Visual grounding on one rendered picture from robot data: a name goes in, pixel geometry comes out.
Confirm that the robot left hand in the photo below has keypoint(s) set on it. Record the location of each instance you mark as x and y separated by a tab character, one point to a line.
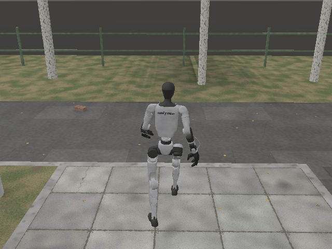
148	132

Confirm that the robot right hand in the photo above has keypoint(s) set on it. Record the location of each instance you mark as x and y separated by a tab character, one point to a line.
195	160

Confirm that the right robot forearm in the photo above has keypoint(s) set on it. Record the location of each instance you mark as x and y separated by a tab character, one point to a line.
191	142

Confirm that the left robot forearm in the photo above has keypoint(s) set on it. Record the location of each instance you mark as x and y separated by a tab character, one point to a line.
143	131

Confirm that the right robot upper arm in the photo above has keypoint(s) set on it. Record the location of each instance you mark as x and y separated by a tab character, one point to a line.
185	119

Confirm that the left robot shin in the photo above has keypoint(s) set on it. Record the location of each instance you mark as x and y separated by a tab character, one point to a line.
153	196

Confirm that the left robot upper arm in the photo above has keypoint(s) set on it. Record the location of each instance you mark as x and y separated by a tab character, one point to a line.
148	115

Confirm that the robot head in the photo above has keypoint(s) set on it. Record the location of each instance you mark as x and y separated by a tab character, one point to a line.
168	89

